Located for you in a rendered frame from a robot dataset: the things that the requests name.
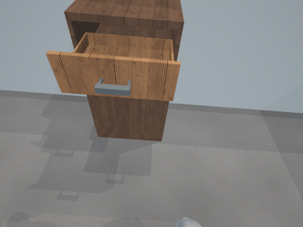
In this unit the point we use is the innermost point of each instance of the handle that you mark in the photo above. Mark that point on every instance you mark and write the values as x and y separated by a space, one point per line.
112 89

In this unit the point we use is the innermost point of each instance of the drawer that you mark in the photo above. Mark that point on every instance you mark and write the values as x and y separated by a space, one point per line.
147 62

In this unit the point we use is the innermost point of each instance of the cabinet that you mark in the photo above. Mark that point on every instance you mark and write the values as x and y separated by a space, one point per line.
119 117

